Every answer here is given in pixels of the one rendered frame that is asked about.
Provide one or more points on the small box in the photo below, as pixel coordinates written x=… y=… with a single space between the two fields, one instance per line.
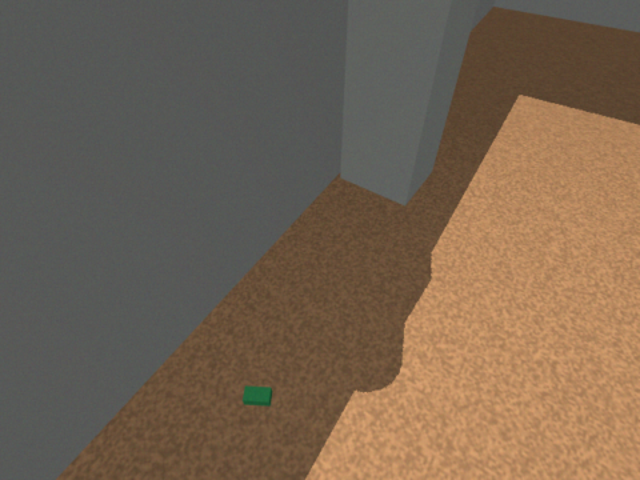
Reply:
x=257 y=396

